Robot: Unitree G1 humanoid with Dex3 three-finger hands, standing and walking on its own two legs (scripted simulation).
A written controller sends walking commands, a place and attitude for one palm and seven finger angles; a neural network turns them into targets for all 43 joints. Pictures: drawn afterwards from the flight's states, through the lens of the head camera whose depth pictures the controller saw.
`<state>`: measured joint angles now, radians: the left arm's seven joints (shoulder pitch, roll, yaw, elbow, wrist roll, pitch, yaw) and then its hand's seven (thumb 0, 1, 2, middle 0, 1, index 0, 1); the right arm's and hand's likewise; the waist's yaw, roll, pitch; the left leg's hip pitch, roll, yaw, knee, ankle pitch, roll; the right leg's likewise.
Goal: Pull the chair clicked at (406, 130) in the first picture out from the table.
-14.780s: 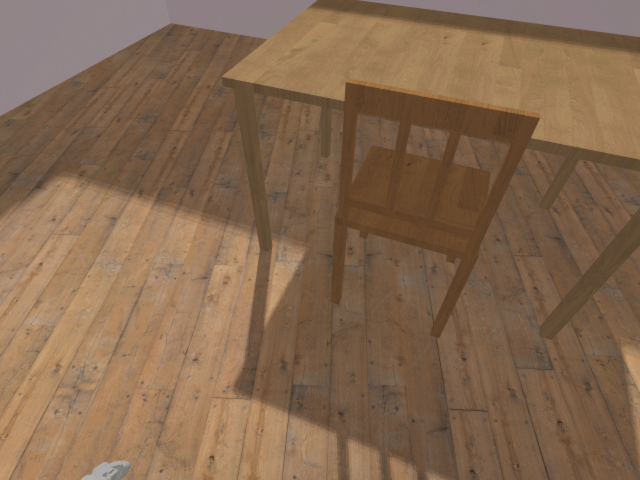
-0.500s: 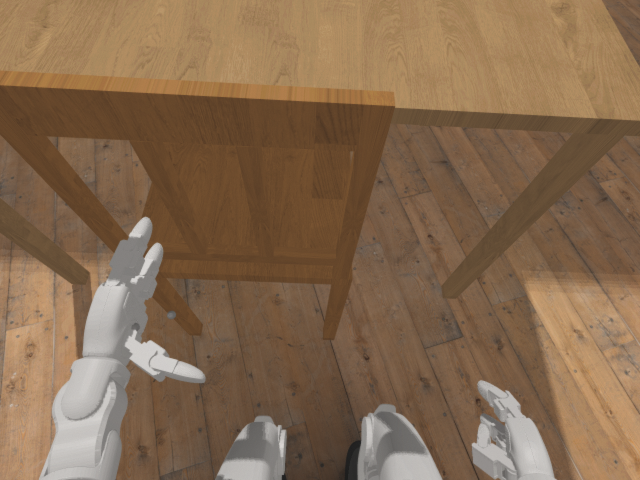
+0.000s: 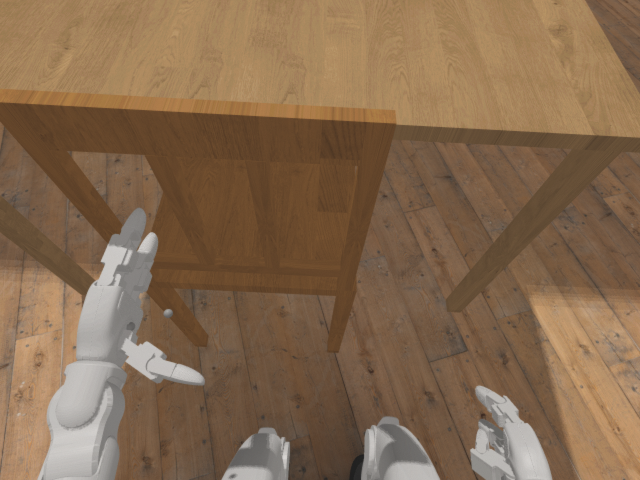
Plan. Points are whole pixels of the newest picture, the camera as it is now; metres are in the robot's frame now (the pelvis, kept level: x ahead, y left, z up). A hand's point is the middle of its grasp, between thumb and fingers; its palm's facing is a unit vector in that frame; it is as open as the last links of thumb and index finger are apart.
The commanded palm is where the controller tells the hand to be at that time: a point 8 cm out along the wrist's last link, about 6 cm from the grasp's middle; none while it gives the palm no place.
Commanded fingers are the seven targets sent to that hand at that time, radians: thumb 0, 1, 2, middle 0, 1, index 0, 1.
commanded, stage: aim the fingers beside a spindle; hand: left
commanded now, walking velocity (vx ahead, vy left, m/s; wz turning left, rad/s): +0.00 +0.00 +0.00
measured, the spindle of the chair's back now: (188, 215) +0.45 +0.20 +0.00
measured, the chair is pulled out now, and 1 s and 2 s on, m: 0.00 0.00 0.00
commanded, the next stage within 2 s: push the fingers through the gap in 0.96 s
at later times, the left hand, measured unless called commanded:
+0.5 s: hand (179, 336) +0.28 +0.18 +0.00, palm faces -0.05 -1.00 -0.03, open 17.0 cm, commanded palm +0.27 +0.24 +0.02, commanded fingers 0.00 -0.50 0.30 -0.06 -0.08 -0.06 -0.08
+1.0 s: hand (156, 324) +0.29 +0.20 +0.03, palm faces +0.03 -1.00 -0.08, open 16.9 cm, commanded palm +0.26 +0.24 +0.01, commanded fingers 0.00 -0.50 0.30 -0.06 -0.08 -0.06 -0.08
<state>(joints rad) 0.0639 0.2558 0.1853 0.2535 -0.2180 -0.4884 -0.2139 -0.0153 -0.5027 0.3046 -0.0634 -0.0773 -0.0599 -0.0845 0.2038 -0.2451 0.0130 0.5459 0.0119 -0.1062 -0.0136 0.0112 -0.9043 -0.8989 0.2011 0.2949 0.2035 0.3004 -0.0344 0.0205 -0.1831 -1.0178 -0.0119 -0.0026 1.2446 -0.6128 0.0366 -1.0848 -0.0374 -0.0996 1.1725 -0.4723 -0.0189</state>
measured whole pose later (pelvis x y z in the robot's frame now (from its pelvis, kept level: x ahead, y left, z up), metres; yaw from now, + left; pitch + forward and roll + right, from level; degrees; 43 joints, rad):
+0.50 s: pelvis -0.01 +0.00 -0.01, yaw +0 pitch +22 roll -3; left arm 0.10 0.24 0.15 0.23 -0.22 -0.42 -0.22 -0.02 -0.50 0.31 -0.06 -0.08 -0.05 -0.08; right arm 0.19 -0.24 0.01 0.53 0.02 -0.11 -0.02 0.01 -0.90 -0.90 0.20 0.30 0.20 0.30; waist -0.04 0.02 -0.15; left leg -1.05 -0.01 -0.01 1.28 -0.62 0.04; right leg -1.11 -0.04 -0.10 1.20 -0.47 -0.02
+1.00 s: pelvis -0.01 +0.00 +0.00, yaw +0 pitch +21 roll -2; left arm 0.08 0.26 0.20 0.27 -0.23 -0.50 -0.21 -0.01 -0.50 0.30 -0.06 -0.08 -0.06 -0.08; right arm 0.21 -0.25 0.02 0.55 0.02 -0.11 -0.01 0.01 -0.90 -0.90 0.20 0.29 0.20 0.30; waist -0.03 0.02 -0.19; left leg -1.02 -0.01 -0.01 1.26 -0.61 0.04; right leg -1.08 -0.04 -0.10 1.18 -0.47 -0.02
